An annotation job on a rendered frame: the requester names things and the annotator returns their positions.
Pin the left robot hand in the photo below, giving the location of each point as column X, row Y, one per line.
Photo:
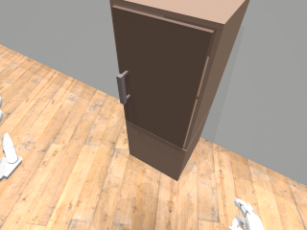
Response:
column 12, row 161

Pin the handle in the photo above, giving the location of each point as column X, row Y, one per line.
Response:
column 122, row 88

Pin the right robot hand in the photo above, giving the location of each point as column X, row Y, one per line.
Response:
column 250, row 220

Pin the cupboard door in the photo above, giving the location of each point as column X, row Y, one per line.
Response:
column 165, row 60

